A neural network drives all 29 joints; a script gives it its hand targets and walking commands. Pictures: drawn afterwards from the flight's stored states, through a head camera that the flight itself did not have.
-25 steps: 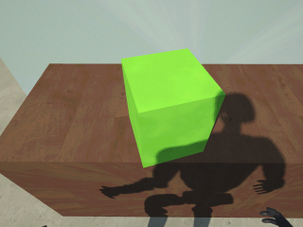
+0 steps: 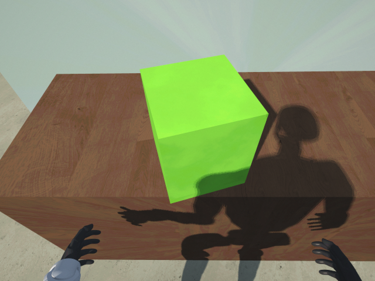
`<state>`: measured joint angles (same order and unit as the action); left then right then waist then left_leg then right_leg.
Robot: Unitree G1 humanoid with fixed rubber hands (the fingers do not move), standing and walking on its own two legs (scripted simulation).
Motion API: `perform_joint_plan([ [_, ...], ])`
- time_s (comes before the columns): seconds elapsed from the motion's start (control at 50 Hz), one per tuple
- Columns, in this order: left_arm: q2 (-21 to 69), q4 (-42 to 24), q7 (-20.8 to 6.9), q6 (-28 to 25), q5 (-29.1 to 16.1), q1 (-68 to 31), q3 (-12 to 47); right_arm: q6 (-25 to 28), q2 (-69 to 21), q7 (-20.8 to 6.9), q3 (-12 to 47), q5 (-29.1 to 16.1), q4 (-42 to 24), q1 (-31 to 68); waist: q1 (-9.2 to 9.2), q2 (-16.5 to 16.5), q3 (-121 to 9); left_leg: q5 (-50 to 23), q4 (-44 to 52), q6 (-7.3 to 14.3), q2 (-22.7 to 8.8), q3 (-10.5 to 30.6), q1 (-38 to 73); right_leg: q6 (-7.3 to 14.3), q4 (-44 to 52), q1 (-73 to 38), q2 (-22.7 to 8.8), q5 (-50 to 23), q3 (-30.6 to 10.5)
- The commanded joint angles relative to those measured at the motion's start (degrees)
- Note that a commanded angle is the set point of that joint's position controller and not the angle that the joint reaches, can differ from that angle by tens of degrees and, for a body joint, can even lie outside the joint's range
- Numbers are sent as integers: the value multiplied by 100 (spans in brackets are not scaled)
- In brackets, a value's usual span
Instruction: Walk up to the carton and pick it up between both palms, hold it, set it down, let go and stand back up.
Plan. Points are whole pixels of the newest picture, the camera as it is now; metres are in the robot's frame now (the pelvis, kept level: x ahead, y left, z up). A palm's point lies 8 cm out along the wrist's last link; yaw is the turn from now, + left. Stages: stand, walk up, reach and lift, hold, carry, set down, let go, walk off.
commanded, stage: reach and lift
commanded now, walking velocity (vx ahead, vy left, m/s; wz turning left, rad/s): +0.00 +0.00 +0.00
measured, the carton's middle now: (196, 130) +0.45 -0.01 +0.06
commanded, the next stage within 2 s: none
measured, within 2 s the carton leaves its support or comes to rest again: neither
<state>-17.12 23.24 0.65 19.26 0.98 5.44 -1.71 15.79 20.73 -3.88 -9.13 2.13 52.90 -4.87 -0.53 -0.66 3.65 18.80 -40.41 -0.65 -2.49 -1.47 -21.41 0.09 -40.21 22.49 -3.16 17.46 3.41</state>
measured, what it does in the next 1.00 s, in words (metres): stands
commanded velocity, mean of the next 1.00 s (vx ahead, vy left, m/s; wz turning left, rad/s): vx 0.00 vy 0.00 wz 0.00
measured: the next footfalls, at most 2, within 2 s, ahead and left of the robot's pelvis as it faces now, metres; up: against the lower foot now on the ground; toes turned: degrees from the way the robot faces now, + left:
none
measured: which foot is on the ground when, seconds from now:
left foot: down 0.00-1.00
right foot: down 0.00-1.00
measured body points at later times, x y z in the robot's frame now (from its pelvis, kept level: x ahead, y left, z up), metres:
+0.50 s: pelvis -0.03 -0.02 +0.01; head -0.03 -0.01 +0.46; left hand +0.19 +0.23 -0.02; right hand +0.16 -0.27 -0.04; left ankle +0.03 +0.13 -0.72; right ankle +0.03 -0.12 -0.72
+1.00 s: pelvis +0.00 -0.03 +0.02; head +0.01 -0.03 +0.47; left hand +0.22 +0.19 +0.03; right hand +0.21 -0.25 +0.02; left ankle +0.03 +0.13 -0.72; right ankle +0.02 -0.12 -0.72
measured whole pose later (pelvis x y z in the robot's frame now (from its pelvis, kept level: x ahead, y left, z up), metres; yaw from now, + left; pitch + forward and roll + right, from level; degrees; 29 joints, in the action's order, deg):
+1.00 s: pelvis +0.00 -0.03 +0.02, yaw -1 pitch +2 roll +2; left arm -10.6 2.0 5.9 5.0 -5.5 15.7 -1.1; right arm 7.2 10.6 -2.1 -1.8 -4.3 11.4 -15.8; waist -0.2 2.6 -1.7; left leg 8.4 -20.8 -1.0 -1.5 0.5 -14.9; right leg 1.5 -27.7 17.9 -0.4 12.3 1.5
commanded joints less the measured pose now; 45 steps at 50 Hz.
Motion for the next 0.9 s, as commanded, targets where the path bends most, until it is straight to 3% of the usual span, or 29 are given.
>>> perform_joint_plan([
  [0.0,-841,-804,236,-481,168,411,-758,344,745,81,-139,-59,-1617,-191,300,718,-1619,-1688,1287,57,322,-178,951,148,1150,-1875,445,-1692,76],
  [0.04,-784,-1009,285,-725,39,459,-679,407,511,59,-16,-109,-1850,-390,292,632,-1668,-1474,1492,59,363,-266,1122,120,1345,-1822,409,-1420,27],
  [0.06,-873,-951,291,-859,-45,341,-690,399,439,71,-3,-90,-1922,-416,274,776,-1579,-1014,1578,108,382,-300,987,52,1454,-1729,360,-898,-60],
  [0.08,-887,-1112,313,-994,-106,325,-649,427,300,92,56,-100,-1981,-538,274,649,-1586,-1065,1680,95,395,-315,1004,71,1482,-1783,358,-893,-70],
  [0.1,-882,-1019,327,-1049,-242,289,-614,403,230,87,43,-66,-2074,-522,263,780,-1406,-778,1797,142,376,-358,956,40,1560,-1597,348,-577,-52],
  [0.14,-879,-1206,354,-1221,-349,60,-624,369,4,113,177,-147,-2443,-429,311,687,-1334,-229,1901,193,421,-360,882,85,1744,-1432,175,63,-227],
  [0.16,-868,-1254,355,-1252,-306,41,-703,314,-57,158,317,-250,-2587,-479,360,778,-1283,-189,1736,258,482,-333,1030,187,1909,-1173,62,416,-357],
  [0.18,-957,-1494,374,-1306,-382,-131,-634,261,-109,194,271,-235,-2734,-503,252,776,-1265,-130,1568,192,570,-323,1516,256,2078,-680,-95,882,-419],
  [0.2,-978,-1411,365,-1239,-405,-10,-647,211,10,202,285,-299,-2863,-440,254,942,-1135,-166,1312,208,635,-175,2148,484,2329,52,-286,1261,-466],
  [0.22,-940,-1374,332,-1205,-536,-147,-556,139,-163,244,340,-339,-3068,-512,114,1012,-1026,-79,1186,194,683,-203,2340,512,2513,381,-392,1671,-569],
  [0.26,-1038,-1320,305,-1040,-540,-212,-646,-21,-45,309,423,-414,-3429,-378,204,1111,-939,-153,1064,252,776,-159,2655,569,2772,786,-565,2144,-683],
  [0.3,-858,-1360,308,-1027,-576,-222,-535,-165,-241,324,456,-466,-3399,-487,191,946,-786,-149,1248,232,710,-119,2656,573,2748,695,-514,1947,-581],
  [0.32,-803,-1422,319,-964,-511,-251,-530,-220,-83,323,433,-527,-3389,-480,140,814,-914,-21,1201,265,672,5,2833,661,2734,815,-560,2065,-545],
  [0.36,-642,-1683,424,-977,-444,-315,-438,-266,-83,272,339,-540,-3537,-431,180,380,-838,265,1648,291,441,80,2339,539,2446,215,-302,1401,-266],
  [0.4,-303,-1358,467,-1028,-203,-449,-341,-291,250,200,271,-480,-3802,-21,185,-358,-968,1741,2646,659,-107,164,80,188,1430,-2081,429,380,54],
  [0.42,-200,-1117,533,-1110,0,-236,-297,-295,457,113,181,-404,-3810,-47,182,-1141,-909,2242,3639,817,-533,130,-1970,-213,596,-4263,1018,-817,409],
  [0.44,-77,-980,489,-1251,26,-319,-348,-235,478,111,232,-428,-3969,216,219,-1107,-1068,2338,3809,1031,-633,83,-2866,-340,293,-5290,1171,-1236,373],
  [0.48,167,-1061,465,-1415,-78,-256,-166,-167,380,87,310,-559,-4001,454,301,-802,-1244,2012,3623,960,-546,96,-2858,-348,353,-5416,1190,-1223,232],
  [0.52,-58,-1118,479,-1507,-277,-148,-379,-218,-26,79,447,-698,-4152,345,399,-179,-1300,1064,3209,744,-157,-276,-1608,-285,1100,-4275,817,-332,-45],
  [0.54,-123,-1078,481,-1492,-410,-79,-318,-294,-134,96,427,-677,-4175,92,355,53,-1153,585,3089,591,13,-369,-825,-220,1435,-3536,621,-93,-84],
  [0.56,-168,-1259,486,-1520,-543,-206,-300,-365,-370,87,578,-750,-4413,128,429,338,-1123,306,2811,474,227,-431,-114,-179,1833,-2727,397,496,-288],
  [0.6,-135,-1577,471,-1457,-765,-183,-150,-536,-542,121,671,-836,-4312,-223,335,979,-953,-63,2185,274,525,-348,1468,86,2600,-998,-88,1309,-622],
  [0.64,-136,-1831,442,-1468,-750,-154,-248,-672,-609,199,846,-939,-4546,-546,289,1090,-903,-390,1871,257,591,-284,2045,186,2856,-465,-255,1549,-757],
  [0.68,-174,-2250,483,-1506,-900,-274,-189,-718,-563,262,720,-895,-5061,-436,256,843,-910,-353,2068,224,547,-281,1810,123,2745,-704,-128,1158,-663],
  [0.7,-155,-2152,475,-1482,-874,-60,-264,-729,-534,269,788,-948,-5031,-535,319,895,-786,-447,2041,231,539,-264,1978,150,2788,-666,-182,1145,-660],
  [0.72,-153,-2443,522,-1489,-886,-150,-206,-728,-558,263,762,-967,-5435,-433,368,808,-985,-423,2085,208,504,-269,1900,110,2740,-761,-126,1028,-670],
  [0.76,-72,-2534,579,-1433,-873,185,-75,-793,-616,259,759,-996,-5473,-695,393,353,-852,-554,2325,162,400,-299,1686,22,2593,-1070,40,468,-526],
  [0.84,157,-2899,595,-1539,-945,630,186,-737,-491,235,636,-1058,-5868,-929,347,340,-1143,-796,2471,153,339,-225,1684,-8,2424,-1505,320,-88,-369],
  [0.88,152,-2988,596,-1614,-1008,651,127,-687,-557,242,784,-1126,-6153,-897,449,429,-1234,-1086,2392,172,384,-226,1568,-43,2425,-1629,299,-339,-450],
])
